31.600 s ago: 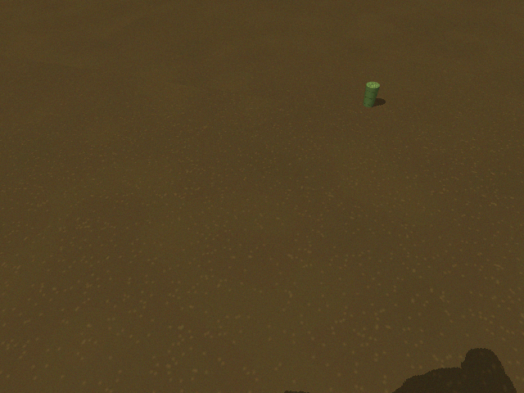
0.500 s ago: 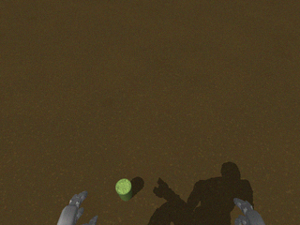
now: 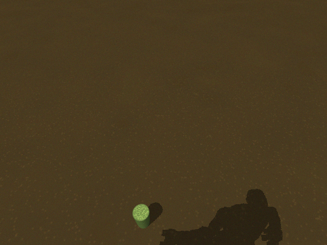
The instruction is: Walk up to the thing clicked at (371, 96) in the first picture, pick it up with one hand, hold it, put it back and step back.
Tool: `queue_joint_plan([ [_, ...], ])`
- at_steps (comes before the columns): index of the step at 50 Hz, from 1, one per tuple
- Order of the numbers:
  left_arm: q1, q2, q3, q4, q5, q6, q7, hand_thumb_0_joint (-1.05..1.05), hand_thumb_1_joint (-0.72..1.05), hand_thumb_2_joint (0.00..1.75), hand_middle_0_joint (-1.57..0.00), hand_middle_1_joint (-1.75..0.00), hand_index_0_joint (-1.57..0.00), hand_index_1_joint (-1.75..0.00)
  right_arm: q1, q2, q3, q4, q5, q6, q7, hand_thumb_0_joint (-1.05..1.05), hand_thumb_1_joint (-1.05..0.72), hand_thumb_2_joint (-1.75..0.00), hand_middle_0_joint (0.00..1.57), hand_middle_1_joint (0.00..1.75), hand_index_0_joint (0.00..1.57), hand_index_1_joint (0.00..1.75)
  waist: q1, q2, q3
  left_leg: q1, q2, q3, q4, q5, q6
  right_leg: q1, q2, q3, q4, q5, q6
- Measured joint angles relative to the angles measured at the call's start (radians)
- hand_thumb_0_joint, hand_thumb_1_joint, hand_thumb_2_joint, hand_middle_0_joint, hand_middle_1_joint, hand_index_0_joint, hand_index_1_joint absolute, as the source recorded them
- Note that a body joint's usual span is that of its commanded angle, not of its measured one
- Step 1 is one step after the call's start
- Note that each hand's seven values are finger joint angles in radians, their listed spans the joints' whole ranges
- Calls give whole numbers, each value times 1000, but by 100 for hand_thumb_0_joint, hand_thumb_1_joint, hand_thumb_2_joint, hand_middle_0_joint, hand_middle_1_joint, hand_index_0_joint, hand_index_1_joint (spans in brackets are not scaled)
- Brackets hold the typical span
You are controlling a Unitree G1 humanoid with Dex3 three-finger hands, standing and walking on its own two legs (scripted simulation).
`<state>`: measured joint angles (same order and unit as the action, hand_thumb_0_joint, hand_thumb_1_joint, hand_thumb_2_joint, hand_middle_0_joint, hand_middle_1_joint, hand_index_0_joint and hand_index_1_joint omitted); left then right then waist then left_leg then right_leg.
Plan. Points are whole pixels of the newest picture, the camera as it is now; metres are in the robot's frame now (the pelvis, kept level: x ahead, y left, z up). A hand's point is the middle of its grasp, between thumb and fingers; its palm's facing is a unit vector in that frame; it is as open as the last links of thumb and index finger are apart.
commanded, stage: stand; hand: left
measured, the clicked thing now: (142, 217) +0.45 +0.18 -0.69
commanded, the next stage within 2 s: step back in 1.58 s
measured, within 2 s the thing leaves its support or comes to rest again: neither
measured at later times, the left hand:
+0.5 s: hand out of the picture +0.04 +0.24 -0.15, palm faces -0.02 -0.94 -0.34, open 7.4 cm
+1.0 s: hand out of the picture +0.09 +0.24 -0.14, palm faces -0.02 -0.94 -0.34, open 7.4 cm
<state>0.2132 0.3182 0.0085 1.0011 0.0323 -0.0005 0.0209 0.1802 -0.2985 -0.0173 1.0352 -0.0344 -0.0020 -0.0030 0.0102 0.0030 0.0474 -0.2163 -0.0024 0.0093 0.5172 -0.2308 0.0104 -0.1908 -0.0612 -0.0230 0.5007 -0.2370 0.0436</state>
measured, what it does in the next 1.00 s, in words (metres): stands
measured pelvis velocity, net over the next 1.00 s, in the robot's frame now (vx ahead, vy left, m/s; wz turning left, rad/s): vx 0.02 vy -0.01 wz -0.01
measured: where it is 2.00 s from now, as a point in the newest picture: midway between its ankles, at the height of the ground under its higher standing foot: outside the picture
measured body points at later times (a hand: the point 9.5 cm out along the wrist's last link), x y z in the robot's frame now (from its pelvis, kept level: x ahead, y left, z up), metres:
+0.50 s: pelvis +0.00 -0.01 +0.01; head +0.00 -0.01 +0.46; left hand +0.04 +0.29 -0.13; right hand +0.05 -0.30 -0.13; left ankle +0.04 +0.11 -0.74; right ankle +0.02 -0.15 -0.74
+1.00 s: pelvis +0.02 -0.01 +0.01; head +0.02 -0.01 +0.46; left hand +0.09 +0.29 -0.12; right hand +0.09 -0.31 -0.13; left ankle +0.04 +0.11 -0.74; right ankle +0.02 -0.15 -0.74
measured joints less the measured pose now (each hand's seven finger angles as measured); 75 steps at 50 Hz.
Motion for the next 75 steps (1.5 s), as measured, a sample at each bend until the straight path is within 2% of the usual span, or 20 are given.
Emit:
queue_joint_plan([
  [9, -19, 5, -5, 80, 4, -6, -7, 0, 90, 89, -21, -30, -20, -30, -24, -9, -5, 55, 8, 4, 5, 1, -90, -89, 21, 30, 20, 30, -1, 9, 9, 31, -4, -2, -82, 57, -2, 27, -2, -4, -70, 48, -1],
  [21, -20, 11, -5, 135, -4, -10, -8, 0, 90, 89, -21, -30, -20, -30, -15, -33, -10, 96, 10, 6, 9, 1, -91, -89, 21, 30, 20, 30, -5, 12, 16, 37, 6, -6, -111, 69, -8, 38, 9, -8, -109, 66, -6],
  [46, -102, 4, 0, 145, -12, -12, -13, 0, 90, 89, -21, -30, -20, -30, -67, -33, 6, 113, 17, -10, 2, 1, -91, -89, 21, 30, 20, 30, -12, 9, 8, 92, 9, 1, -175, 72, -14, 83, 12, -2, -161, 65, -7],
  [75, -95, 12, 1, 144, -12, -8, -18, 0, 90, 89, -21, -30, -20, -30, -71, -41, 4, 124, 18, -8, 5, 1, -91, -89, 21, 30, 20, 30, -13, 5, 7, 104, 15, 1, -199, 74, -22, 92, 19, -3, -178, 64, -15],
])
